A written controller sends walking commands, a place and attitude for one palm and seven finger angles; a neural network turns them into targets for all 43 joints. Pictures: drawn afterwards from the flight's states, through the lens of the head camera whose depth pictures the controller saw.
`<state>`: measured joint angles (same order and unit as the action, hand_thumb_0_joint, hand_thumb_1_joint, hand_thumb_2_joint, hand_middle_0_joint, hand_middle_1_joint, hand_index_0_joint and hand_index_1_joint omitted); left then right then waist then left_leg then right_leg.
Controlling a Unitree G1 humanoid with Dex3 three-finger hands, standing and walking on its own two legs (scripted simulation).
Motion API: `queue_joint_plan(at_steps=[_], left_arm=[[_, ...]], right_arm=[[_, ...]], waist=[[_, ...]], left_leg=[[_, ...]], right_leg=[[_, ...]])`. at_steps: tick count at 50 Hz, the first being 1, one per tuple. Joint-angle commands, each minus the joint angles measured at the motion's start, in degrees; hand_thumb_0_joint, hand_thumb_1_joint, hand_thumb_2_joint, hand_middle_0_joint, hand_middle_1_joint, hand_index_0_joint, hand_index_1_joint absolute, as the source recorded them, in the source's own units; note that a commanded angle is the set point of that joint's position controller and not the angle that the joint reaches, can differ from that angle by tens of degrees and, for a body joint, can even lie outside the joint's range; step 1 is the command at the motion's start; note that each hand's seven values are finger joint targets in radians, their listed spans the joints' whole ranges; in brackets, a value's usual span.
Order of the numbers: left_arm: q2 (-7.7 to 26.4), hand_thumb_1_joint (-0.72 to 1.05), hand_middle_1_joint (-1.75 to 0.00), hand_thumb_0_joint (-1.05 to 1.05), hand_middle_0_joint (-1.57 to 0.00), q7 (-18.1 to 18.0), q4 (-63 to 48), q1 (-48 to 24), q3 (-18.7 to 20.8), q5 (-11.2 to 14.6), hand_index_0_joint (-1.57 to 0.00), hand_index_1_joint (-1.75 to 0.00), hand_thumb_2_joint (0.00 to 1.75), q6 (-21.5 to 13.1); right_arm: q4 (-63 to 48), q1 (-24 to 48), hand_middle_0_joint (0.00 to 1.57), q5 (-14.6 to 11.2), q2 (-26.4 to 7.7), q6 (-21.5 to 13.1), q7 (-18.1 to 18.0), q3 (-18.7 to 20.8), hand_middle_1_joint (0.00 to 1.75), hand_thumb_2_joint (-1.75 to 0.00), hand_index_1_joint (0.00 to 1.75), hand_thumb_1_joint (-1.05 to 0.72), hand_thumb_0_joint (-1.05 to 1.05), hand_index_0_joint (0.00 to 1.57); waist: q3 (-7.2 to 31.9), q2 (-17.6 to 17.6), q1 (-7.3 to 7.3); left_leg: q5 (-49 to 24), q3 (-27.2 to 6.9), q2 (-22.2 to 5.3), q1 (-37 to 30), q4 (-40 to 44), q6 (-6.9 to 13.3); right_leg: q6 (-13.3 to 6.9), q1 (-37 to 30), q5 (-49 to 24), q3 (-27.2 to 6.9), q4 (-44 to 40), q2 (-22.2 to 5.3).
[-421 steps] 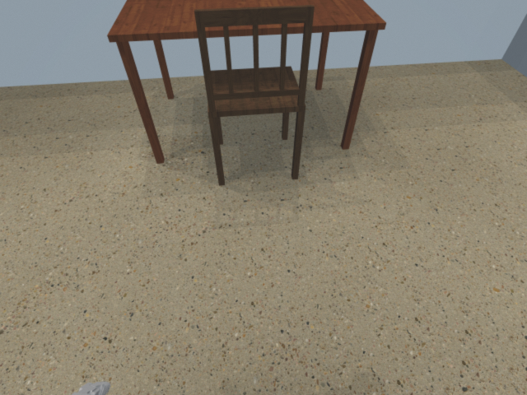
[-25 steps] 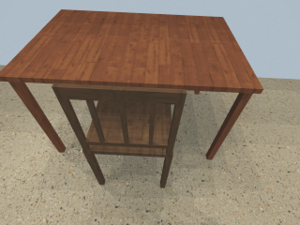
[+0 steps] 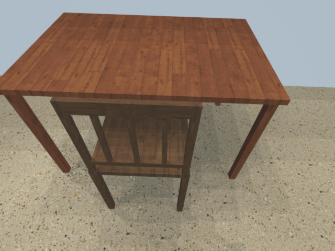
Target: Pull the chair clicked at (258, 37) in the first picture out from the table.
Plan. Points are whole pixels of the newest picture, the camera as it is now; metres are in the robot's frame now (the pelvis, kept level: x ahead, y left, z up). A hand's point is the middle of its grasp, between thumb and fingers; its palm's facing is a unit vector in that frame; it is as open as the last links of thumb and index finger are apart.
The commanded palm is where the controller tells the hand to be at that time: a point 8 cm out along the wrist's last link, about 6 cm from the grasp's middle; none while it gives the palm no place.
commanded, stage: shuffle to correct the standing spot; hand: left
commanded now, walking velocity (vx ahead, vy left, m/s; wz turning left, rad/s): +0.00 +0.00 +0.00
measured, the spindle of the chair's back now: (133, 141) +0.48 +0.14 -0.10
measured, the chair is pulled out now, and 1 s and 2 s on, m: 0.00 0.00 0.00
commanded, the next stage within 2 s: come to a stop and stand still in 0.14 s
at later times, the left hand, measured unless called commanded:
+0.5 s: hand out of the picture +0.02 +0.14 -0.17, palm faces +0.04 -0.97 -0.24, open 7.4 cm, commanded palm none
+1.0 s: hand out of the picture +0.09 +0.22 -0.18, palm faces +0.05 -0.96 -0.28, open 7.4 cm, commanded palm none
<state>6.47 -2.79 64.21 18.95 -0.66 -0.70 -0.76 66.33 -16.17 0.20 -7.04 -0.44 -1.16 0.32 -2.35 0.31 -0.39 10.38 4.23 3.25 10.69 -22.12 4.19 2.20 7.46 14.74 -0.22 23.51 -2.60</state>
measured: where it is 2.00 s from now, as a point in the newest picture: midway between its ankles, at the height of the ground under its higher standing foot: outside the picture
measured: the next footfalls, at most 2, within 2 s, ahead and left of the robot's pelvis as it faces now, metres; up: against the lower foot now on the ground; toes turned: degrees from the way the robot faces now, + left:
none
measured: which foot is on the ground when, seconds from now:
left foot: down 0.00-1.00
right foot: down 0.00-1.00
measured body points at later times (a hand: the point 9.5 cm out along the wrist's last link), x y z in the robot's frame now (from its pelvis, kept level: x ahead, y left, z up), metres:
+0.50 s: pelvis +0.03 -0.03 -0.01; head +0.06 -0.05 +0.44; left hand +0.02 +0.19 -0.15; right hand +0.04 -0.26 -0.17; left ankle +0.02 +0.07 -0.74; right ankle -0.02 -0.14 -0.74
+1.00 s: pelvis +0.02 +0.01 -0.02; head +0.06 +0.02 +0.43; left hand +0.09 +0.27 -0.16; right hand +0.15 -0.21 -0.15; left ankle +0.05 +0.08 -0.74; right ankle +0.00 -0.12 -0.74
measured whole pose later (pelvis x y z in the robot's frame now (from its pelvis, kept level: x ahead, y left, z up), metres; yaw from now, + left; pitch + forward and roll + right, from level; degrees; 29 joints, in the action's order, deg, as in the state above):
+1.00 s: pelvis +0.02 +0.01 -0.02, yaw +0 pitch -1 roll +1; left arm 14.0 -3.0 50.9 11.4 0.6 -1.0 1.4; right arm 52.9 -4.7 0.9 -9.3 1.8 0.4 1.1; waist -5.7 1.7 2.2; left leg 15.9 4.4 3.3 17.8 -34.5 4.5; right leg 0.7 13.8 22.0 0.7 35.6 -2.8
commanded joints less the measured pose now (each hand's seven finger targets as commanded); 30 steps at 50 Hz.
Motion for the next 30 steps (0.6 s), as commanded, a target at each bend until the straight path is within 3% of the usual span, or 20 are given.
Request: queue_joint_plan(at_steps=[1, 4, 7, 11, 13, 14, 15, 16, 18, 19, 21, 23, 25, 26, 28, 30], left_arm=[[5.0, 0.90, -0.30, 0.00, -0.20, -0.2, -0.3, 5.7, 1.1, -0.3, -0.20, -0.30, 0.90, -0.7], [5.2, 0.90, -0.30, 0.00, -0.20, -0.1, -0.2, 5.9, 1.0, -0.2, -0.20, -0.30, 0.90, -0.7], [4.5, 0.90, -0.30, 0.00, -0.20, 0.2, 0.3, 6.0, 1.0, -0.3, -0.20, -0.30, 0.90, -0.5], [4.2, 0.90, -0.30, 0.00, -0.20, 0.8, -0.3, 6.4, 1.4, -0.8, -0.20, -0.30, 0.90, 0.4], [3.8, 0.90, -0.30, 0.00, -0.20, 1.1, -0.7, 6.8, 1.7, -1.0, -0.20, -0.30, 0.90, 0.5], [11.9, 0.90, -0.30, 0.00, -0.20, 0.9, -7.3, 2.7, 0.4, -1.3, -0.20, -0.30, 0.90, -0.6], [7.2, 0.90, -0.30, 0.00, -0.20, 0.7, -6.6, 6.6, 0.7, -1.1, -0.20, -0.30, 0.90, 0.1], [6.1, 0.90, -0.30, 0.00, -0.20, 0.6, -6.8, 7.1, 0.0, -1.0, -0.20, -0.30, 0.90, -0.5], [6.8, 0.90, -0.30, 0.00, -0.20, 0.1, -6.3, 6.5, 0.2, -0.1, -0.20, -0.30, 0.90, -1.9], [8.7, 0.90, -0.30, 0.00, -0.20, -0.1, -6.6, 5.3, 0.6, 0.2, -0.20, -0.30, 0.90, -2.2], [9.0, 0.90, -0.30, 0.00, -0.20, -0.5, -7.0, 3.8, 1.3, 0.4, -0.20, -0.30, 0.90, -2.6], [9.9, 0.90, -0.30, 0.00, -0.20, -0.8, -7.4, 3.3, 2.0, 0.4, -0.20, -0.30, 0.90, -2.5], [11.5, 0.90, -0.30, 0.00, -0.20, -1.2, -7.9, 3.5, 2.8, 0.2, -0.20, -0.30, 0.90, -2.2], [12.2, 0.90, -0.30, 0.00, -0.20, -1.3, -8.3, 3.7, 3.3, 0.2, -0.20, -0.30, 0.90, -1.9], [13.2, 0.90, -0.30, 0.00, -0.20, -1.5, -9.1, 4.0, 4.1, -0.4, -0.20, -0.30, 0.90, -1.2], [14.5, 0.90, -0.30, 0.00, -0.20, -1.7, -10.6, 4.5, 4.7, -1.0, -0.20, -0.30, 0.90, -0.7]], right_arm=[[-0.8, -4.1, 0.20, 0.0, -5.3, -0.9, -0.5, 0.7, 0.30, -0.90, 0.30, -0.90, 0.00, 0.20], [-0.8, -4.0, 0.20, -0.1, -5.2, -0.9, -0.5, 0.6, 0.30, -0.90, 0.30, -0.90, 0.00, 0.20], [0.1, -4.8, 0.20, 0.2, -5.5, -0.9, -0.7, 0.9, 0.30, -0.90, 0.30, -0.90, 0.00, 0.20], [-0.4, -5.0, 0.20, 0.6, -7.2, -0.3, -0.8, 2.0, 0.30, -0.90, 0.30, -0.90, 0.00, 0.20], [-0.7, -5.1, 0.20, 0.6, -7.5, -0.3, -1.0, 2.3, 0.30, -0.90, 0.30, -0.90, 0.00, 0.20], [-8.0, -3.4, 0.20, 1.6, -12.3, 0.0, -0.2, 2.9, 0.30, -0.90, 0.30, -0.90, 0.00, 0.20], [-8.1, 0.4, 0.20, 1.1, -9.1, -1.3, 0.0, 3.6, 0.30, -0.90, 0.30, -0.90, 0.00, 0.20], [-9.2, 0.9, 0.20, 0.6, -7.2, -1.4, 0.1, 3.0, 0.30, -0.90, 0.30, -0.90, 0.00, 0.20], [-8.8, 1.3, 0.20, 0.3, -4.7, -1.7, 0.4, 2.0, 0.30, -0.90, 0.30, -0.90, 0.00, 0.20], [-8.6, 0.4, 0.20, 0.3, -4.8, -1.6, 0.4, 1.8, 0.30, -0.90, 0.30, -0.90, 0.00, 0.20], [-8.2, 0.3, 0.20, 0.3, -6.0, -1.6, 0.4, 2.0, 0.30, -0.90, 0.30, -0.90, 0.00, 0.20], [-8.2, 1.5, 0.20, 0.2, -6.3, -1.2, 0.3, 2.2, 0.30, -0.90, 0.30, -0.90, 0.00, 0.20], [-9.0, 2.9, 0.20, 0.2, -6.5, -0.5, 0.3, 2.1, 0.30, -0.90, 0.30, -0.90, 0.00, 0.20], [-10.0, 4.4, 0.20, 0.2, -6.5, -0.1, 0.3, 2.3, 0.30, -0.90, 0.30, -0.90, 0.00, 0.20], [-12.1, 8.0, 0.20, 0.2, -6.6, 0.7, 0.3, 2.8, 0.30, -0.90, 0.30, -0.90, 0.00, 0.20], [-14.0, 10.7, 0.20, 0.5, -7.3, 1.4, 0.3, 3.2, 0.30, -0.90, 0.30, -0.90, 0.00, 0.20]], waist=[[-2.5, 0.6, 0.11], [-2.1, 0.6, 0.27], [-2.3, 0.2, -0.34], [-5.9, -2.5, -0.39], [-6.1, -4.0, 0.07], [-8.5, -10.7, -1.93], [-4.9, -4.5, 2.16], [-1.6, -2.1, 1.86], [1.2, -1.1, 1.02], [2.5, 1.7, 0.36], [3.1, 1.8, -0.36], [3.7, 1.1, -0.10], [3.8, 3.5, 0.79], [2.8, 5.6, 1.46], [2.0, 8.2, 2.81], [2.7, 8.5, 3.85]], left_leg=[[-2.0, -8.6, -8.3, -1.8, 5.6, -2.1], [-2.8, -8.4, -8.3, -2.2, 5.3, -1.9], [6.2, -9.3, -9.1, -2.4, 6.6, -1.9], [21.0, -14.0, -12.3, 1.8, 11.3, -0.3], [21.1, -15.0, -13.4, 2.8, 11.5, 0.7], [14.2, -13.1, -6.7, 9.2, 11.0, 1.9], [19.3, -14.7, -12.9, 10.3, 9.9, 0.4], [13.0, -14.1, -10.3, 8.9, 6.7, 0.1], [-1.7, -9.8, -6.4, 3.6, -0.8, -1.7], [-6.9, -8.9, -6.3, 1.2, -3.7, -1.9], [-11.4, -8.1, -6.2, -0.1, -6.0, -2.1], [-13.6, -7.2, -5.9, 0.1, -7.5, -2.5], [-9.8, -4.9, -4.8, 3.7, -9.5, -3.2], [-4.5, -4.0, -4.1, 6.7, -11.1, -3.5], [9.7, -3.8, -3.2, 13.3, -16.2, -4.2], [14.6, -3.8, -2.8, 18.0, -22.6, -4.7]], right_leg=[[-2.8, 5.2, -4.6, -2.7, -4.3, -3.7], [-2.8, 4.9, -4.9, -2.8, -4.7, -3.5], [-2.7, 6.0, 0.2, -1.8, -3.4, -2.5], [-2.9, 9.0, 6.3, 0.9, 1.4, -0.4], [-2.9, 9.3, 5.3, 1.6, 2.8, -0.3], [-5.1, 9.1, 5.3, 4.2, 11.7, 4.5], [-4.4, 10.5, 4.2, 2.6, 10.3, 1.7], [-4.6, 7.0, 0.0, 0.6, 5.7, 0.6], [-5.8, 5.8, -5.2, -3.7, -0.2, -2.3], [-5.8, 5.2, -8.7, -4.8, -1.0, -2.8], [-6.0, 3.5, -18.0, -5.2, -0.6, -4.5], [-6.1, 0.7, -28.7, -5.4, 0.8, -6.2], [-6.6, -3.9, -40.4, -6.9, 2.7, -8.5], [-7.1, -5.7, -44.7, -7.9, 3.2, -9.9], [-9.7, -9.4, -49.7, -11.3, 3.9, -13.7], [-12.4, -12.7, -55.1, -13.6, 5.2, -15.7]])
